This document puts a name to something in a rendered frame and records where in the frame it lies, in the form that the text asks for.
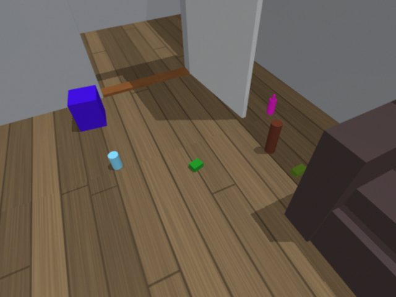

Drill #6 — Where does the sofa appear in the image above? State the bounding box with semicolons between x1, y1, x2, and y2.
284;100;396;297

